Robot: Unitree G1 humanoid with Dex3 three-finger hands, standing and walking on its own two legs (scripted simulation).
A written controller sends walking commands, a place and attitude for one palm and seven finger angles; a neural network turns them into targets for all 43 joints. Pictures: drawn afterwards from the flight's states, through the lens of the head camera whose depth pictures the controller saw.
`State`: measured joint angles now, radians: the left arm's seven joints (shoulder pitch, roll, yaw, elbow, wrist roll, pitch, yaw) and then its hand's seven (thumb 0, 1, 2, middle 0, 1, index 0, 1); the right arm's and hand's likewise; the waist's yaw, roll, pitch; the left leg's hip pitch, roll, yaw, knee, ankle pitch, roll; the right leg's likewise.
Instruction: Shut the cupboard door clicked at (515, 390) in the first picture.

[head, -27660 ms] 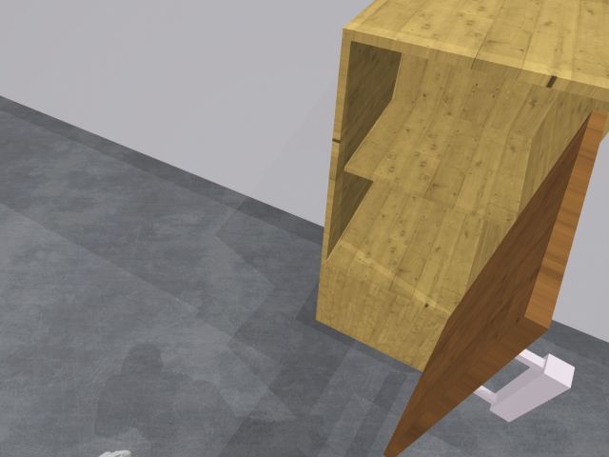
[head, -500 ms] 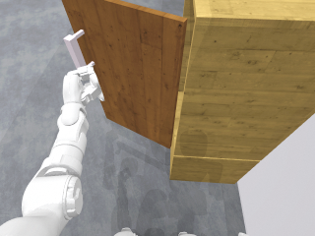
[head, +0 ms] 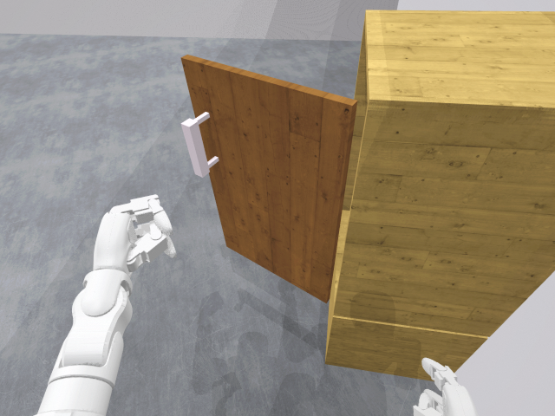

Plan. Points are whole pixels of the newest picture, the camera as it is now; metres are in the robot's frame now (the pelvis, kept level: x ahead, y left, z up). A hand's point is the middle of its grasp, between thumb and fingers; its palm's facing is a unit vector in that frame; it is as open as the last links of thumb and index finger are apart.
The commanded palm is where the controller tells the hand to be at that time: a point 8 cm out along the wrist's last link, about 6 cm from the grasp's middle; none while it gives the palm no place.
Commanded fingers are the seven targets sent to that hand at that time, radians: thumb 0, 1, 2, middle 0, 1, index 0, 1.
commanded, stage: draw the hand back to the body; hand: left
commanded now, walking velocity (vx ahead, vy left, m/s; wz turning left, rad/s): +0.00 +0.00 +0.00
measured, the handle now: (203, 144) +0.64 +0.20 +0.06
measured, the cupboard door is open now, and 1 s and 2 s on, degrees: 65 65 65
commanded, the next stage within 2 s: step back with the hand held close in 0.96 s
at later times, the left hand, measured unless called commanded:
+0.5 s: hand (59, 286) +0.22 +0.25 +0.16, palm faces +0.40 -0.83 -0.38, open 5.4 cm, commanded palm +0.17 +0.29 +0.18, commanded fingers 0.00 0.90 0.90 -0.28 -0.39 -0.28 -0.39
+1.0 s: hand (42, 300) +0.20 +0.25 +0.17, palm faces +0.46 -0.79 -0.41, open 7.4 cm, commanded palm +0.15 +0.29 +0.19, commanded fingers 0.00 0.90 0.90 -0.20 -0.30 -0.20 -0.30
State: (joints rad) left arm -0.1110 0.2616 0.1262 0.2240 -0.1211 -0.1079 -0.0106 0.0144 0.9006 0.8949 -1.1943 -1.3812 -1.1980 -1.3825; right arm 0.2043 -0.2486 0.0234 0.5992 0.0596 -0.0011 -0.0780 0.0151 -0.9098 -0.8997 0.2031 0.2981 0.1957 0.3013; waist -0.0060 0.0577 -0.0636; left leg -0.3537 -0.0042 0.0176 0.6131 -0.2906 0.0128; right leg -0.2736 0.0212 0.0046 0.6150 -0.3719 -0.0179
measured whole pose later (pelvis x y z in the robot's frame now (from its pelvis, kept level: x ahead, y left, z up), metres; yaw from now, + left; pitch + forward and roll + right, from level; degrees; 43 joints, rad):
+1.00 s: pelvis +0.02 -0.01 +0.01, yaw +1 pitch -4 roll +0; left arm 0.46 0.35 0.34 -0.36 -0.07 -0.08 0.09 0.01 0.89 0.89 -0.21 -0.30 -0.22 -0.30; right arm 0.18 -0.23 0.02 0.63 0.02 -0.07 -0.09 0.02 -0.91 -0.90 0.20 0.30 0.20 0.30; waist 0.06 0.07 -0.01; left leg -0.13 0.00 0.00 0.43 -0.23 0.00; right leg -0.04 0.03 -0.01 0.42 -0.31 -0.03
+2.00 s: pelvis -0.08 +0.02 +0.00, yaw +2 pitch +0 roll -3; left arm 0.52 0.42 0.42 -0.49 -0.04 -0.23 0.17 0.01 0.89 0.89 -0.21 -0.30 -0.21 -0.30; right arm 0.23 -0.23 0.00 0.62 0.01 -0.03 -0.10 0.02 -0.91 -0.90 0.21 0.30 0.20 0.30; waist 0.00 0.03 -0.01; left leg -0.45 0.00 0.00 0.60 -0.18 0.04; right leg -0.33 0.02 -0.03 0.54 -0.22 0.01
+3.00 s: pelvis -0.20 +0.03 +0.00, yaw +0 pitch +1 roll -2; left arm 0.58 0.45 0.43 -0.49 -0.05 -0.19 0.17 0.01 0.89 0.89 -0.21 -0.30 -0.22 -0.30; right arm 0.34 -0.27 -0.02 0.65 0.01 -0.05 -0.11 0.01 -0.90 -0.90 0.21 0.30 0.20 0.30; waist -0.01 0.02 -0.11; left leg -0.41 0.03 -0.03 0.63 -0.26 0.00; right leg -0.18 0.01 0.02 0.56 -0.39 0.03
